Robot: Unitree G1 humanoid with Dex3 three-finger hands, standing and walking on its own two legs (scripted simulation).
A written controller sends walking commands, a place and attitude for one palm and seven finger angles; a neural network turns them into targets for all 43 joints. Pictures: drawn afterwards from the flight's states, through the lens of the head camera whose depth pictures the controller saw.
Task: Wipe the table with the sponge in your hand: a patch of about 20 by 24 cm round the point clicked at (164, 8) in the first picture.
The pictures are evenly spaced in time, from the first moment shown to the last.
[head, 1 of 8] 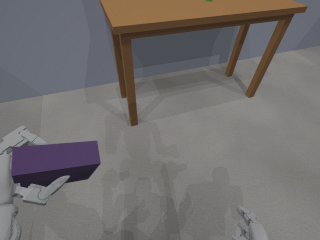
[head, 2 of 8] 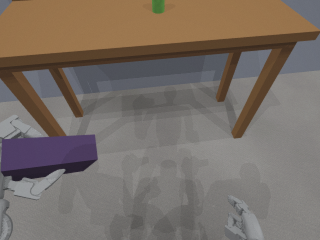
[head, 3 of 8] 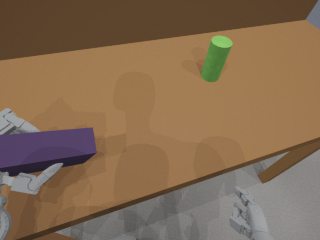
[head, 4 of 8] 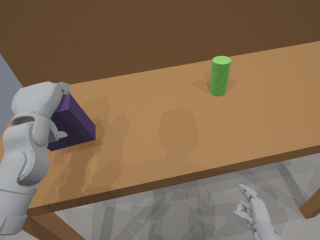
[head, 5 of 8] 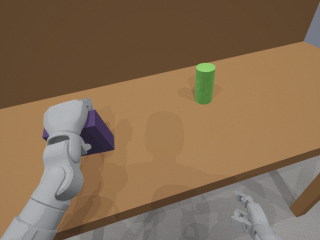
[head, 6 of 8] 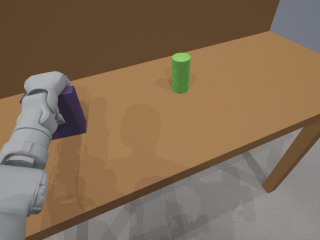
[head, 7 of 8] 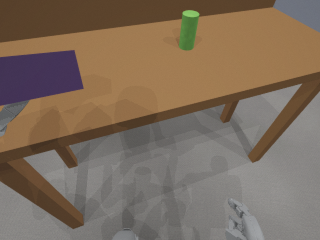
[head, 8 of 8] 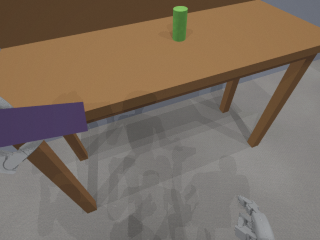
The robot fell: no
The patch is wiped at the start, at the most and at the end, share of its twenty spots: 0.00 0.80 0.80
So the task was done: no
